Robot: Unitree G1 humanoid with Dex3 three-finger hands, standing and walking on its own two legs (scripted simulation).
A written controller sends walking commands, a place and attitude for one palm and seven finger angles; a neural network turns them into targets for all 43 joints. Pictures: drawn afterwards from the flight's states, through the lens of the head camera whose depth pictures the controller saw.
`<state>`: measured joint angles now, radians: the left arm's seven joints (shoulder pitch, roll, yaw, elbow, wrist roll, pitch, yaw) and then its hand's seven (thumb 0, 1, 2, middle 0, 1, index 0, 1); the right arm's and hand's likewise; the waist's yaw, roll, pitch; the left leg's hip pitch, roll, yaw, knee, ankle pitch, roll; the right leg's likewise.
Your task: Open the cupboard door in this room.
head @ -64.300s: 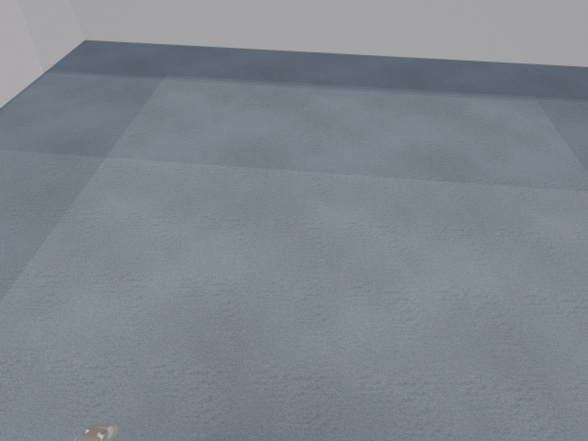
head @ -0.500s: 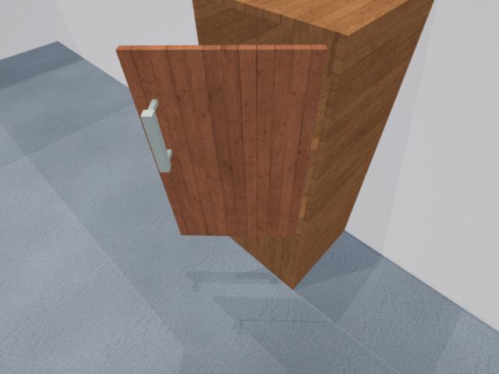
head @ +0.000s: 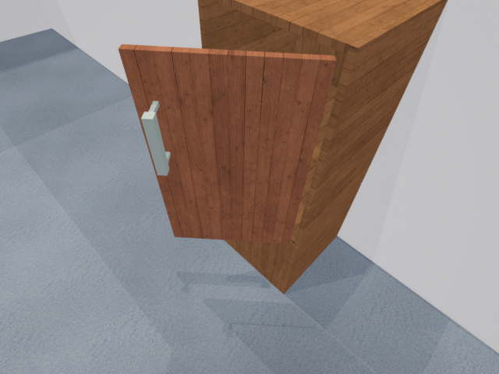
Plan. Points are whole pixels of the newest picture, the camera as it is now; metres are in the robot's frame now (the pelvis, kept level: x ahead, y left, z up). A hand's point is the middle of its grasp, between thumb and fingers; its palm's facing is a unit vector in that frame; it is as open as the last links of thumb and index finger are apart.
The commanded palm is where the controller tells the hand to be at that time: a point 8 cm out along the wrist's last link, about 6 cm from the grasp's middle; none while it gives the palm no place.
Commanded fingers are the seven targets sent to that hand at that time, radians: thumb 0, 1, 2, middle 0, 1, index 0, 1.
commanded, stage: look again from close up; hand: left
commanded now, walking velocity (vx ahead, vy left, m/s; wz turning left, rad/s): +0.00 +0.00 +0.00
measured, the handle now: (159, 139) +0.52 +0.22 +0.07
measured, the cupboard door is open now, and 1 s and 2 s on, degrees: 42 42 42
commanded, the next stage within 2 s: raise the hand with hooked fingers in 0.14 s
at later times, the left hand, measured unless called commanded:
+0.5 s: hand (147, 315) +0.20 +0.17 +0.00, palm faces +0.11 -0.99 -0.03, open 7.9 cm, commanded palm +0.12 +0.24 -0.04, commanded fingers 0.00 0.57 0.76 -0.22 -0.51 -0.22 -0.51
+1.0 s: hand (120, 318) +0.19 +0.21 +0.00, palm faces +0.02 -1.00 -0.05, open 10.7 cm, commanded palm +0.16 +0.27 +0.01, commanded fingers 0.00 -0.01 0.51 -0.27 -0.88 -0.27 -0.88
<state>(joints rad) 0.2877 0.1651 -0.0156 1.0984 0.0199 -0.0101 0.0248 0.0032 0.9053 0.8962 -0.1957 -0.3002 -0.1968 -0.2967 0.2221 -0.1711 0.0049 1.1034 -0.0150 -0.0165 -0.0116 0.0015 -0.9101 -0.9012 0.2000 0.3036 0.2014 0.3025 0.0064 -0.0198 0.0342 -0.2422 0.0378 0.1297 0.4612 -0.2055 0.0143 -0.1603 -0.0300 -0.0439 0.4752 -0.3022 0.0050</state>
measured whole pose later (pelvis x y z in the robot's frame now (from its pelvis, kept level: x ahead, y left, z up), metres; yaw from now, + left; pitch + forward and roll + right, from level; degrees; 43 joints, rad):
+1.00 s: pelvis -0.03 -0.03 -0.06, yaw +3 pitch +9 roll -1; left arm 0.27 0.32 0.30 0.15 -0.36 -0.29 -0.42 0.01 0.21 0.60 -0.25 -0.74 -0.25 -0.74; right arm 0.27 -0.21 0.03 0.62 0.04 -0.23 -0.08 0.01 -0.90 -0.90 0.21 0.30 0.21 0.30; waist -0.02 0.04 -0.09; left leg -0.74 0.09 0.03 0.95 -0.36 -0.02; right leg -0.62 0.00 -0.12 0.95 -0.49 -0.04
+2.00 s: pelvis -0.02 +0.00 -0.02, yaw +3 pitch +2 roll -1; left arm -0.09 0.46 0.43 0.40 -0.35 -0.11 -0.52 -0.01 -0.50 0.30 -0.29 -1.20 -0.30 -1.20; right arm 0.29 -0.29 0.05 0.61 0.06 -0.22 -0.11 0.01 -0.90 -0.90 0.20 0.30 0.21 0.30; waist 0.00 0.04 -0.03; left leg -0.45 0.05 0.06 0.67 -0.26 0.02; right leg -0.33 -0.02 -0.10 0.64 -0.35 0.00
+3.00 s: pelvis -0.01 -0.01 -0.02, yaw +2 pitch +5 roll -1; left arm -0.33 0.47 0.43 0.67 -0.28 -0.19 -0.48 -0.01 -0.50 0.30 -0.30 -1.20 -0.30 -1.20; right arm 0.32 -0.29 0.04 0.63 0.06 -0.15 -0.10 0.01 -0.90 -0.90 0.20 0.30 0.21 0.30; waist -0.04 0.03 -0.04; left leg -0.50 0.06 0.07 0.68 -0.27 0.01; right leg -0.39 -0.01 -0.08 0.67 -0.37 -0.01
